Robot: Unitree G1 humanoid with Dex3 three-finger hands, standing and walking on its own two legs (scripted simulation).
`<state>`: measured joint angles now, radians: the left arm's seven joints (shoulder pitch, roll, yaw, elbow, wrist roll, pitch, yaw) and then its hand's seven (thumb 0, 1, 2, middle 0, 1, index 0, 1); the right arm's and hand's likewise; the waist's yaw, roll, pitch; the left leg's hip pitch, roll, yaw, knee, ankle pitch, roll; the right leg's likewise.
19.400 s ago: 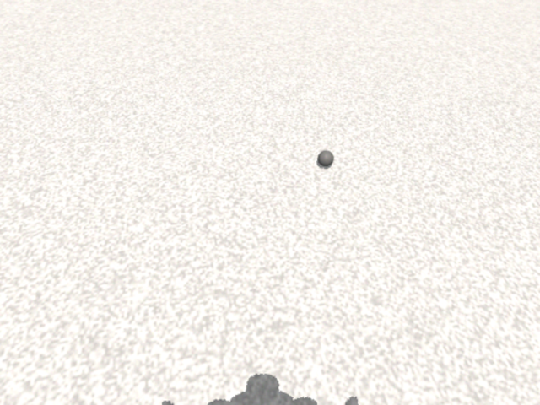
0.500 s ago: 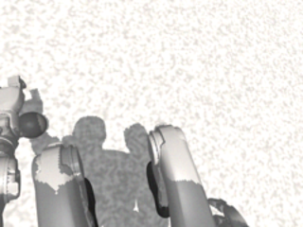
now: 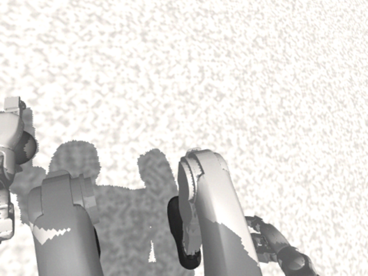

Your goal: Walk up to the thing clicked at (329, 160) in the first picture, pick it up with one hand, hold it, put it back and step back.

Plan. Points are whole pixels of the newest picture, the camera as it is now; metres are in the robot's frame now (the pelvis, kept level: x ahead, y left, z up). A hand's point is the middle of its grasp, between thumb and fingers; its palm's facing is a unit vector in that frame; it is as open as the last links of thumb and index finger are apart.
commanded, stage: rest palm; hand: left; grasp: from above
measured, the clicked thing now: (14, 147) +0.41 +0.29 -0.26
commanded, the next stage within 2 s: close in 0.90 s
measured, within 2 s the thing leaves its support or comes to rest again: neither
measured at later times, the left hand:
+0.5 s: hand (13, 147) +0.40 +0.28 -0.23, palm faces -0.44 -0.14 -0.89, open 14.3 cm
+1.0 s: hand (8, 149) +0.40 +0.29 -0.24, palm faces -0.47 -0.15 -0.87, open 14.2 cm
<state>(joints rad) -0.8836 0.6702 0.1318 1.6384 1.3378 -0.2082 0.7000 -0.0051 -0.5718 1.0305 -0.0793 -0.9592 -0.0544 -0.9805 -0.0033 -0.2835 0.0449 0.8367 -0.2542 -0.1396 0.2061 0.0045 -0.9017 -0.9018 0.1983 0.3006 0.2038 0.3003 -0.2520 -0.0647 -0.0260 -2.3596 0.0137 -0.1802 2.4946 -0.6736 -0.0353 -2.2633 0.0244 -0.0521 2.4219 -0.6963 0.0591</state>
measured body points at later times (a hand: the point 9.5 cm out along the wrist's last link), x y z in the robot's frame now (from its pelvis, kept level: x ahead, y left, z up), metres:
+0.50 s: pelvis +0.00 +0.00 -0.01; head +0.24 +0.08 +0.36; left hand +0.42 +0.28 -0.17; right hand +0.04 -0.27 -0.10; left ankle +0.08 +0.14 -0.27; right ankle +0.10 -0.13 -0.27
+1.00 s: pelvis +0.00 +0.01 -0.01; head +0.25 +0.10 +0.35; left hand +0.42 +0.30 -0.19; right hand +0.06 -0.25 -0.10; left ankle +0.08 +0.14 -0.27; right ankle +0.10 -0.13 -0.27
